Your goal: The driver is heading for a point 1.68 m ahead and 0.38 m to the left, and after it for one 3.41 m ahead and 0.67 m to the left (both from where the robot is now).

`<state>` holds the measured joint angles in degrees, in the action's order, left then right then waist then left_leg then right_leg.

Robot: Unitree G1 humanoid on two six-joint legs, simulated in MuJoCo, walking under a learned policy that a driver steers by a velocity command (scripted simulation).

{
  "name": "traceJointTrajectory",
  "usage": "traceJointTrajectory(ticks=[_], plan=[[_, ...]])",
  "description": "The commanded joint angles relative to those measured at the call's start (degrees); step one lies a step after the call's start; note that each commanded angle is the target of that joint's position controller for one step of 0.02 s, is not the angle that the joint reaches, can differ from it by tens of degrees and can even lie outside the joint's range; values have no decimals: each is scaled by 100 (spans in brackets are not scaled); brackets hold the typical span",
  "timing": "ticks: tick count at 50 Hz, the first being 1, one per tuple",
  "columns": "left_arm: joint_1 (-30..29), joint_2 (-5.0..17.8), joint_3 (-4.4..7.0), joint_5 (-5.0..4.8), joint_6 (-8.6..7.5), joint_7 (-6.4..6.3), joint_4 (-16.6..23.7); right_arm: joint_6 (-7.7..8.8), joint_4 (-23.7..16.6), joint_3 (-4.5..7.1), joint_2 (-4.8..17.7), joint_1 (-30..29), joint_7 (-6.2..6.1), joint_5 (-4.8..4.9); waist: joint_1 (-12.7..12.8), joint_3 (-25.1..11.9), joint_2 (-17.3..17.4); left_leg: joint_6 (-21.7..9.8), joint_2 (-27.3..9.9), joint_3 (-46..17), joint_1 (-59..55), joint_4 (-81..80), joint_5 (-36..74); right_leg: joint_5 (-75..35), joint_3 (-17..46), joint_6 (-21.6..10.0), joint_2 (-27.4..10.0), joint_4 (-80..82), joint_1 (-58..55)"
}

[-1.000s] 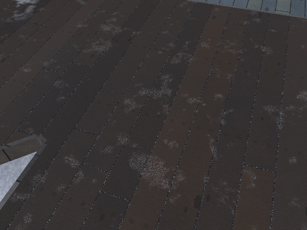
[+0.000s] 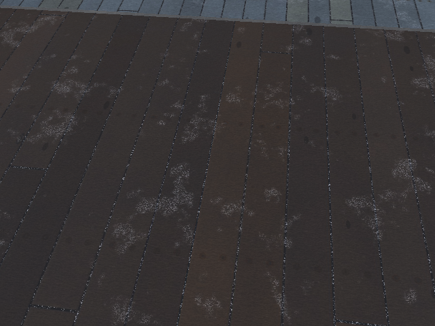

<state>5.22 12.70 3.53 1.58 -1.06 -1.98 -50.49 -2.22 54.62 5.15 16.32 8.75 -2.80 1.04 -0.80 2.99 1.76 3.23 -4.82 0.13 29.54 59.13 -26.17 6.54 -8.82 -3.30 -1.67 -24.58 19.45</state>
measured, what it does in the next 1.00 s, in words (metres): walks ahead, turning left: left foot, then right foot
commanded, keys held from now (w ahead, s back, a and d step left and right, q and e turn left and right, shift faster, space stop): w+q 0.30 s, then q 0.18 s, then no key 0.52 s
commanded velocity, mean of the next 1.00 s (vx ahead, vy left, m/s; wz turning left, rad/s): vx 0.16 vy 0.00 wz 0.36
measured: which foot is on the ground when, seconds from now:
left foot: up 0.00-0.18, down 0.20-0.64, up 0.66-0.90, down 0.92-1.00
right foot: down 0.00-0.18, up 0.20-0.60, down 0.62-1.00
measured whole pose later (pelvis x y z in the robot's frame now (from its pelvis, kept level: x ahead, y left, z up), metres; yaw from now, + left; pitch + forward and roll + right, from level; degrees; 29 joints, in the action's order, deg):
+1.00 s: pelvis +0.24 +0.08 +0.00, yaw +23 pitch +0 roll -1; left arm 6.2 13.3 1.6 0.9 -0.8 0.1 -55.0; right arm -1.5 49.1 2.9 14.1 11.0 -1.9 -1.1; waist 1.2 2.4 -0.3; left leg 1.1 -1.6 -3.2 14.7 31.9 -16.7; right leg 10.1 -2.5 -0.3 0.8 -26.9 16.5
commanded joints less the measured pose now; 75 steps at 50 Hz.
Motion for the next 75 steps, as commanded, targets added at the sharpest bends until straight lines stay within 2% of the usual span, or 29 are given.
traceJointTrajectory(ticks=[1, 6, 8, 9, 10, 11, 12, 13, 14, 16, 20, 26, 30, 31, 32, 33, 34, 35, 37, 39, 41, 45, 46, 47, 48, 50, 54, 64, 75], plan=[[-235, 998, 251, -45, -29, -151, 286, -37, -306, 78, 325, 309, 24, -18, -57, -854, -883, -72, -162, 51, -403, -392, 413, 473, 1001, -1025, -1671, 1324, -386], [-359, 1260, 352, -296, -27, -79, 270, 10, -354, 131, 461, 492, 214, -32, -207, -773, -958, -497, 35, 513, -1216, -1668, 493, 2299, 858, -618, -1759, 1540, -327], [-537, 1138, 322, -369, 5, -33, 275, 10, -95, 153, 391, 1090, 248, -45, -484, -607, -723, -771, 261, 819, -1959, -2601, 740, 2779, 529, -343, -1528, 1063, -18], [-580, 894, 272, -345, 40, -6, 264, 34, 139, 193, 413, 1547, 256, -29, -611, -460, -264, -996, 352, 640, -2355, -3097, 434, 2916, 201, -142, -1201, 166, 301], [-703, 497, 183, -282, 63, 69, 324, 108, 225, 268, 720, 1958, 216, -19, -679, -239, 1010, -1523, -668, -1132, -2792, -4002, -575, 2885, -374, 240, -639, -2007, 1414], [-977, 394, 155, -290, -48, 112, 672, 295, -65, 285, 1303, 1835, 250, -35, -480, 42, 1530, -2317, -1573, -3815, -3026, -4849, -1622, 2965, 330, 425, 188, -3145, 3146], [-1379, 744, 209, -402, -212, 162, 819, 495, -216, 259, 1196, 1451, 277, -177, -468, 222, 1010, -2389, -1735, -4154, -2825, -5425, -1986, 2399, 1087, 287, 15, -3487, 3524], [-1307, 1024, 276, -445, -333, 187, 781, 632, -339, 206, 1055, 1049, 243, -159, -217, 358, 927, -2073, -1601, -3649, -2788, -5403, -1426, 1611, 1219, 197, -151, -3328, 3579], [-1118, 1132, 326, -328, -390, 163, 598, 673, -387, 160, 872, 906, 221, -77, -108, 267, 672, -1785, -1360, -3037, -2810, -5206, -628, 1094, 1194, 227, -253, -3168, 3326], [-1101, 1040, 340, -170, -432, 138, 468, 648, -389, 69, 584, 1007, 163, -22, -82, 76, 497, -1469, -966, -2203, -2791, -5082, 750, 401, 1158, 335, -224, -2595, 2782], [-1228, 603, 247, -170, -408, 177, 487, 570, -385, 100, 673, 1391, 46, -62, -83, -301, 472, -1207, -485, -1164, -2797, -4353, 4291, -357, 948, 445, 197, -1781, 2005], [-1698, 592, 149, -239, -303, 290, 768, 367, -492, 177, 737, 1510, -19, -9, -271, -303, 750, -1129, -510, -1347, -2641, -3872, 4305, -614, 927, 417, 340, -753, 1361], [-826, 970, 257, -138, -464, 335, 486, 378, -648, 162, 693, 1101, -34, -6, 91, -598, 762, -927, -371, -1502, -2826, -2994, 4971, -880, 823, 120, 413, 112, 103], [-386, 1159, 302, -30, -521, 307, 380, 416, -705, 133, 613, 1074, -11, -42, 251, -961, 566, -739, -77, -1382, -2624, -2381, 4969, -1944, 1000, -104, 125, 292, -806], [263, 1519, 348, 126, -541, 278, 320, 459, -879, 35, 338, 1145, 10, -200, 354, -1826, -330, -517, 361, -1256, -1512, -961, 3029, -4385, 2060, -616, -1024, -357, -2617], [459, 1469, 320, 75, -450, 302, 193, 469, -775, -56, 0, 2105, 25, -99, 26, -2633, -1826, -209, 1177, -1043, -177, 730, -1610, -5469, 3769, -1747, -2394, -332, -3892], [331, 1138, 228, -109, -378, 325, 241, 416, -611, 83, 655, 2177, 47, 7, 32, -2484, -1200, -120, 869, -1287, -38, 1352, -1528, -3682, 3985, -1710, -2255, 55, -3252], [-105, 879, 145, -184, -325, 312, 338, 330, -705, 148, 867, 1532, 37, 62, 106, -1659, -869, -60, 669, -1053, 277, 1485, -1188, -2609, 3252, -1450, -1899, 211, -2542], [-573, 529, -14, -97, -233, 293, 313, 122, -773, 138, 707, 1039, -43, -36, -37, -931, -539, 27, 299, -854, -82, 763, -650, -1169, 2498, -1106, -1360, 637, -1111], [-731, 663, 5, 7, -169, 272, 177, 30, -794, 38, 350, 1066, -43, -64, -201, -672, -958, 58, 219, -530, -904, -443, -398, -732, 1952, -942, -951, 936, -227], [-642, 819, 41, 0, -142, 207, 92, 93, -804, -65, 149, 926, -32, -94, -147, -793, -1067, 34, 243, -329, -1382, -1434, -148, -1146, 1735, -966, -895, 887, -214], [-516, 837, -14, -159, -57, 146, 44, 96, -655, -51, 334, 911, 72, -162, -301, -966, -769, -236, 371, -115, -2527, -3153, 1682, 317, 1623, -578, -802, 712, -19], [-344, 669, -84, -137, -67, 176, -12, 77, -778, -38, 526, 700, 71, -245, -216, -829, -476, -420, 11, -561, -2686, -3439, 2019, 1122, 1539, -204, -639, 637, 256], [-137, 674, -76, -68, -74, 210, -25, 49, -892, 22, 911, 398, 36, -239, 150, -572, 161, -684, -380, -996, -2267, -3585, 1667, 1750, 1152, 109, -210, 408, 310], [-186, 581, -91, -45, -60, 213, -32, 78, -804, -24, 708, 264, 67, -224, 259, -471, 639, -815, -312, -965, -1347, -3765, 361, 1372, 834, 298, 6, 268, -436], [-224, 677, -76, -72, -43, 186, -138, 197, -772, -105, 406, 129, 110, -253, 191, -162, 493, -572, -40, -771, -1017, -3877, 13, 862, 869, 296, 0, 42, -707], [20, 742, -66, -102, -58, 159, -370, 367, -616, -102, 465, 328, 116, -163, 145, -329, 143, -453, 78, -608, -1566, -3453, 1734, -43, 926, 165, -76, -92, -677], [18, 813, -55, -164, 59, 94, -715, 337, -341, -137, 415, 311, 133, -129, 131, -533, -151, -506, 184, -464, -1799, -3260, 2832, -896, 933, 183, -123, -341, -1085], [-34, 859, -51, -168, 130, 37, -957, 304, -15, -186, 389, 333, 111, -133, 139, -425, -110, -475, 257, -360, -1800, -3385, 2644, -785, 932, 211, -126, -294, -1152]])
